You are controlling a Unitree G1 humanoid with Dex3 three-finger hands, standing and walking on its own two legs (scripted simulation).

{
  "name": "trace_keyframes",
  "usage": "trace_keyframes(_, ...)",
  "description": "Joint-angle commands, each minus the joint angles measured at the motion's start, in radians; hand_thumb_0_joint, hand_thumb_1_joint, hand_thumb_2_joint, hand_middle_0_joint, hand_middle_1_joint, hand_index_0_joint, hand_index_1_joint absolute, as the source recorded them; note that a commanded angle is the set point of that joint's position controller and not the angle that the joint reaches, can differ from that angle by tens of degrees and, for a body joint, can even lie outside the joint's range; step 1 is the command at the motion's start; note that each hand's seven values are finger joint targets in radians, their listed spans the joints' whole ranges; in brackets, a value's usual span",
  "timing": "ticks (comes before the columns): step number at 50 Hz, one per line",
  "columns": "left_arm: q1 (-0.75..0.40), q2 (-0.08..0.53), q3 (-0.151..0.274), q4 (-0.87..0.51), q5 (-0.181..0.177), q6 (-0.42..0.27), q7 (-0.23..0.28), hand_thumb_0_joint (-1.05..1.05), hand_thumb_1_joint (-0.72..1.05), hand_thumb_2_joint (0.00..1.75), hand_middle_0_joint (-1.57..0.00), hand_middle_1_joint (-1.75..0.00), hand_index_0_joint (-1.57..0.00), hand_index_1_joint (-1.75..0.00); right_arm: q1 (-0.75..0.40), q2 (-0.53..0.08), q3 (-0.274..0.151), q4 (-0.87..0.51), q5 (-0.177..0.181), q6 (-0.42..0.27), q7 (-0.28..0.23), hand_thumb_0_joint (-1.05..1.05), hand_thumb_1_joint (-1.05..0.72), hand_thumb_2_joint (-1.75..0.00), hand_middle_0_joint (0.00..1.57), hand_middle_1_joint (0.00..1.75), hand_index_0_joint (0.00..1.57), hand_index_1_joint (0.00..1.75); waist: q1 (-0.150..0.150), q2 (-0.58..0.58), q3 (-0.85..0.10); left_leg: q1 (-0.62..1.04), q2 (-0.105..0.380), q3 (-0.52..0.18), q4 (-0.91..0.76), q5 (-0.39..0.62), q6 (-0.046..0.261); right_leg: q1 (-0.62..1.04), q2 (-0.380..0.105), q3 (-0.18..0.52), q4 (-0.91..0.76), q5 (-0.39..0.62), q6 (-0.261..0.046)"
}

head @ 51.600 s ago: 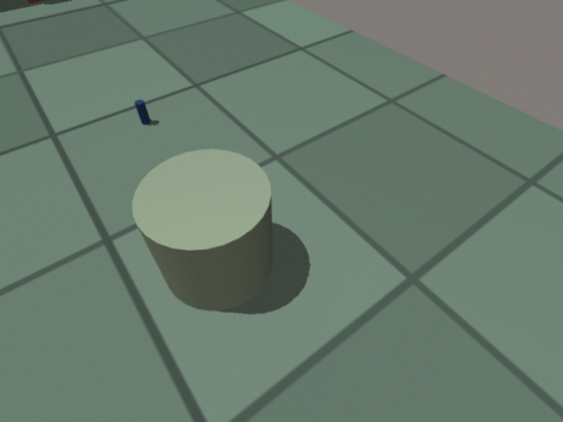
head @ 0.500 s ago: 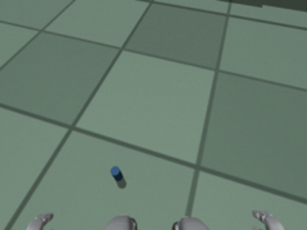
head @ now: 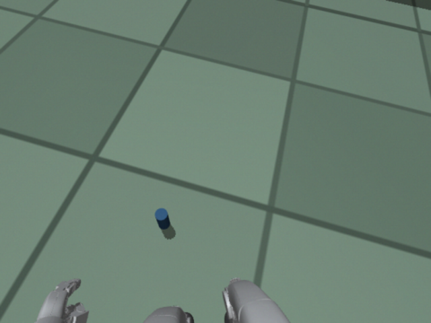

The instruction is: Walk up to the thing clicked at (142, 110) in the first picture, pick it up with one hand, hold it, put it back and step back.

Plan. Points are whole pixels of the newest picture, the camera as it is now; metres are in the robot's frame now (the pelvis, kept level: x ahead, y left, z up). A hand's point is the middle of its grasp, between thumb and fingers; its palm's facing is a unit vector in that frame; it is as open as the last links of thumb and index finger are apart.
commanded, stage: step back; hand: left
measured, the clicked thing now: (162, 219) +0.49 +0.17 -0.70
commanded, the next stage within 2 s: none
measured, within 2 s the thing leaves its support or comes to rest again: neither
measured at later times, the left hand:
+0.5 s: hand out of the picture +0.04 +0.25 -0.13, palm faces -0.02 -0.92 -0.38, open 7.4 cm
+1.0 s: hand out of the picture -0.17 +0.24 -0.16, palm faces -0.09 -0.91 -0.41, open 7.4 cm
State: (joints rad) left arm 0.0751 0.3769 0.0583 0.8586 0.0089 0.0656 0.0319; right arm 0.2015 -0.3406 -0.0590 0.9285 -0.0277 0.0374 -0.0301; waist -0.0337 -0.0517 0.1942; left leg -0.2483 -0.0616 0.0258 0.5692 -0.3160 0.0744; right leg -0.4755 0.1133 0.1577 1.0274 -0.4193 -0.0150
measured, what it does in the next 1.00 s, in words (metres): walks backwards: right foot, then left foot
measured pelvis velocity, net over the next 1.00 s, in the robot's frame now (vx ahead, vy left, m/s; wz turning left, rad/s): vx -0.26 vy -0.03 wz -0.10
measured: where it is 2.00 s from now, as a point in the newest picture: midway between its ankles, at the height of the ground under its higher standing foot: outside the picture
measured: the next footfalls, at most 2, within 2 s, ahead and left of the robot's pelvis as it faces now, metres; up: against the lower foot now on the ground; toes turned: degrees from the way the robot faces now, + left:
right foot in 0.16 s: +0.01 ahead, -0.10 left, +0.00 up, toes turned +3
left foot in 0.54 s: -0.08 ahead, +0.12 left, +0.00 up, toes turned -3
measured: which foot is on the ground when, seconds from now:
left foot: down 0.00-0.22, up 0.24-0.52, down 0.54-1.00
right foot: up 0.00-0.14, down 0.16-0.58, up 0.60-0.94, down 0.96-1.00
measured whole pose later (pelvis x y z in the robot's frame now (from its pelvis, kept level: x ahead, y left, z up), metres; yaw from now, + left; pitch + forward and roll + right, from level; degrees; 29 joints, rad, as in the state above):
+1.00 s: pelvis -0.26 -0.03 -0.02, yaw -6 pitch -3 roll -2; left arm 0.22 0.38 0.10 0.86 0.03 0.06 -0.01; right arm 0.09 -0.42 -0.05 0.79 -0.02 0.04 -0.01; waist 0.02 0.05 0.20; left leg -0.47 0.12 -0.04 0.69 -0.18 -0.02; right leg -0.22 0.05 0.05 0.69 -0.42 0.01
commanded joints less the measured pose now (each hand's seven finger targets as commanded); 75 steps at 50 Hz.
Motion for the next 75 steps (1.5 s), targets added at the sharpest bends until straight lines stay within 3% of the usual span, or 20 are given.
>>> trace_keyframes(1, 0.005, 0.173, 0.053, -0.093, 0.012, -0.032, 0.003, 0.00, 0.90, 0.90, -0.20, -0.30, -0.20, -0.30, 0.018, -0.246, -0.073, -0.097, 0.003, -0.033, -0.027, 0.00, -0.90, -0.90, 0.20, 0.30, 0.20, 0.30, -0.009, 0.138, -0.228, 0.302, 0.261, -0.244, -0.069, 0.711, 0.002, -0.047, -0.041, -0.012, -0.132, -0.023, 0.016)
trace_keyframes(8, 0.124, 0.154, 0.060, -0.058, 0.025, -0.051, -0.003, 0.00, 0.90, 0.90, -0.20, -0.30, -0.20, -0.30, -0.054, -0.256, -0.068, -0.125, 0.021, -0.020, -0.013, 0.00, -0.90, -0.90, 0.20, 0.30, 0.20, 0.30, 0.043, 0.092, -0.290, 0.179, 0.248, -0.218, 0.046, 0.506, 0.031, 0.252, -0.103, -0.062, -0.614, 0.309, -0.042)
trace_keyframes(12, 0.035, 0.271, 0.087, -0.126, 0.028, -0.061, -0.003, 0.00, 0.90, 0.90, -0.20, -0.30, -0.20, -0.30, -0.053, -0.230, -0.058, -0.121, 0.027, -0.006, -0.014, 0.00, -0.90, -0.90, 0.20, 0.30, 0.20, 0.30, 0.056, -0.218, -0.177, -0.115, -0.008, -0.167, 0.536, -0.338, -0.077, 0.200, -0.496, 0.451, -0.653, 0.659, -0.339)
trace_keyframes(16, 0.005, 0.194, 0.075, -0.151, 0.021, -0.055, 0.001, 0.00, 0.90, 0.90, -0.20, -0.30, -0.20, -0.30, -0.014, -0.217, -0.038, -0.096, 0.030, -0.012, -0.005, 0.00, -0.90, -0.90, 0.20, 0.30, 0.20, 0.30, 0.037, -0.053, -0.175, -0.161, -0.082, -0.171, 0.623, -0.218, -0.086, 0.220, -0.308, 0.148, -0.614, 0.687, -0.223)
trace_keyframes(26, 0.037, 0.218, 0.076, -0.197, 0.020, -0.015, -0.017, 0.00, 0.90, 0.90, -0.20, -0.30, -0.20, -0.30, 0.071, -0.206, -0.043, -0.093, 0.010, -0.039, -0.007, 0.00, -0.90, -0.90, 0.20, 0.30, 0.20, 0.30, 0.020, -0.117, -0.303, 0.020, 0.018, -0.018, -0.136, 0.089, -0.076, 0.358, -0.246, 0.077, -0.456, 0.482, -0.125)
trace_keyframes(29, 0.061, 0.156, 0.069, -0.197, 0.015, -0.009, -0.017, 0.00, 0.90, 0.90, -0.20, -0.30, -0.20, -0.30, -0.033, -0.375, -0.083, -0.135, -0.025, -0.042, 0.000, 0.00, -0.90, -0.90, 0.20, 0.30, 0.20, 0.30, 0.038, 0.243, -0.217, 0.085, 0.410, -0.523, -0.279, 0.167, 0.118, -0.063, 0.040, -0.026, -0.102, -0.143, -0.011)
trace_keyframes(30, 0.016, 0.199, 0.086, -0.197, 0.033, -0.010, -0.003, 0.00, 0.90, 0.90, -0.20, -0.30, -0.20, -0.30, -0.037, -0.410, -0.094, -0.153, -0.014, -0.045, 0.002, 0.00, -0.90, -0.90, 0.20, 0.30, 0.20, 0.30, -0.011, 0.259, -0.186, -0.093, 0.523, -0.587, -0.293, 0.190, 0.232, 0.019, -0.001, 0.041, 0.092, -0.233, 0.008)
trace_keyframes(34, 0.151, 0.194, 0.096, -0.128, 0.009, -0.009, -0.021, 0.00, 0.90, 0.90, -0.20, -0.30, -0.20, -0.30, -0.168, -0.276, -0.057, -0.178, -0.021, -0.054, -0.006, 0.00, -0.90, -0.90, 0.20, 0.30, 0.20, 0.30, 0.102, 0.178, -0.131, -0.074, 0.291, -0.256, -0.235, 0.277, 0.113, -0.026, 0.025, 0.079, 0.294, -0.026, 0.003)
trace_keyframes(42, 0.128, 0.180, 0.085, -0.146, 0.022, -0.019, -0.028, 0.00, 0.90, 0.90, -0.20, -0.30, -0.20, -0.30, -0.003, -0.301, -0.076, -0.181, -0.004, -0.050, -0.010, 0.00, -0.90, -0.90, 0.20, 0.30, 0.20, 0.30, -0.003, 0.213, -0.243, 0.213, 0.330, -0.251, -0.119, 0.367, 0.175, -0.014, -0.061, -0.009, -0.051, -0.101, 0.070)
trace_keyframes(48, 0.318, 0.180, 0.093, -0.036, 0.023, -0.031, -0.037, 0.00, 0.90, 0.90, -0.20, -0.30, -0.20, -0.30, -0.099, -0.313, -0.066, -0.217, 0.004, -0.009, 0.001, 0.00, -0.90, -0.90, 0.20, 0.30, 0.20, 0.30, 0.079, 0.228, -0.299, -0.050, 0.251, -0.169, 0.024, 0.216, 0.067, 0.348, -0.085, -0.140, -0.616, 0.156, 0.000)
trace_keyframes(50, 0.269, 0.329, 0.131, -0.078, 0.044, -0.033, -0.043, 0.00, 0.90, 0.90, -0.20, -0.30, -0.20, -0.30, -0.078, -0.212, -0.044, -0.238, 0.021, -0.007, -0.005, 0.00, -0.90, -0.90, 0.20, 0.30, 0.20, 0.30, 0.077, -0.159, -0.209, -0.373, -0.023, -0.097, 0.303, -0.215, -0.059, 0.316, -0.355, 0.301, -0.680, 0.066, -0.114)
trace_keyframes(51, 0.151, 0.423, 0.141, -0.131, 0.051, -0.028, -0.036, 0.00, 0.90, 0.90, -0.20, -0.30, -0.20, -0.30, -0.127, -0.254, -0.065, -0.235, 0.013, -0.005, -0.027, 0.00, -0.90, -0.90, 0.20, 0.30, 0.20, 0.30, 0.118, -0.298, -0.146, -0.271, -0.018, -0.142, 0.540, -0.315, -0.082, 0.007, -0.524, 0.473, -0.789, -0.009, -0.271)
trace_keyframes(52, 0.072, 0.382, 0.132, -0.154, 0.042, -0.034, -0.028, 0.00, 0.90, 0.90, -0.20, -0.30, -0.20, -0.30, -0.094, -0.296, -0.079, -0.208, 0.021, -0.007, -0.024, 0.00, -0.90, -0.90, 0.20, 0.30, 0.20, 0.30, 0.069, -0.259, -0.083, -0.198, 0.023, -0.199, 0.633, -0.266, -0.076, -0.113, -0.530, 0.452, -0.805, -0.019, -0.271)
trace_keyframes(55, -0.020, 0.243, 0.097, -0.166, 0.036, -0.042, -0.018, 0.00, 0.90, 0.90, -0.20, -0.30, -0.20, -0.30, 0.008, -0.239, -0.046, -0.147, 0.034, -0.014, -0.013, 0.00, -0.90, -0.90, 0.20, 0.30, 0.20, 0.30, -0.008, -0.109, -0.104, -0.247, -0.068, -0.177, 0.687, -0.125, -0.077, 0.062, -0.299, 0.034, -0.599, 0.392, -0.154)
trace_keyframes(63, 0.091, 0.225, 0.090, -0.179, 0.029, -0.024, 0.005, 0.00, 0.90, 0.90, -0.20, -0.30, -0.20, -0.30, 0.047, -0.210, -0.030, -0.157, 0.008, -0.043, -0.012, 0.00, -0.90, -0.90, 0.20, 0.30, 0.20, 0.30, 0.064, -0.157, -0.255, -0.179, 0.052, -0.059, 0.070, -0.130, -0.071, 0.439, -0.361, 0.066, -0.423, 0.644, -0.171)
trace_keyframes(66, 0.095, 0.184, 0.062, -0.199, 0.012, -0.004, -0.009, 0.00, 0.90, 0.90, -0.20, -0.30, -0.20, -0.30, 0.090, -0.259, -0.058, -0.135, -0.009, -0.047, -0.008, 0.00, -0.90, -0.90, 0.20, 0.30, 0.20, 0.30, 0.059, 0.016, -0.301, 0.077, 0.141, -0.204, -0.178, 0.281, -0.019, 0.218, -0.245, -0.014, -0.259, 0.398, -0.074)
trace_keyframes(68, 0.047, 0.186, 0.071, -0.204, 0.004, -0.003, 0.004, 0.00, 0.90, 0.90, -0.20, -0.30, -0.20, -0.30, 0.034, -0.427, -0.083, -0.169, -0.016, -0.039, 0.000, 0.00, -0.90, -0.90, 0.20, 0.30, 0.20, 0.30, 0.019, 0.276, -0.263, 0.003, 0.469, -0.571, -0.188, 0.503, 0.227, 0.013, -0.051, -0.059, 0.073, -0.250, 0.004)
trace_keyframes(69, 0.017, 0.213, 0.075, -0.193, 0.012, -0.002, 0.008, 0.00, 0.90, 0.90, -0.20, -0.30, -0.20, -0.30, -0.003, -0.421, -0.089, -0.172, -0.015, -0.044, -0.008, 0.00, -0.90, -0.90, 0.20, 0.30, 0.20, 0.30, 0.011, 0.273, -0.224, -0.113, 0.501, -0.620, -0.220, 0.442, 0.261, 0.059, -0.073, 0.014, 0.192, -0.242, 0.002)
trace_keyframes(72, 0.093, 0.197, 0.075, -0.141, -0.002, -0.002, -0.006, 0.00, 0.90, 0.90, -0.20, -0.30, -0.20, -0.30, -0.086, -0.283, -0.047, -0.187, -0.019, -0.044, -0.016, 0.00, -0.90, -0.90, 0.20, 0.30, 0.20, 0.30, 0.079, 0.155, -0.199, -0.047, 0.306, -0.269, -0.139, 0.535, 0.154, 0.002, -0.013, 0.045, 0.291, -0.098, -0.005)
trace_keyframes(75, 0.106, 0.188, 0.073, -0.125, 0.007, -0.011, -0.009, 0.00, 0.90, 0.90, -0.20, -0.30, -0.20, -0.30, -0.053, -0.269, -0.048, -0.180, -0.013, -0.033, -0.006, 0.00, -0.90, -0.90, 0.20, 0.30, 0.20, 0.30, 0.051, 0.175, -0.189, 0.011, 0.276, -0.243, -0.119, 0.468, 0.154, 0.010, -0.026, -0.017, 0.177, -0.094, 0.029)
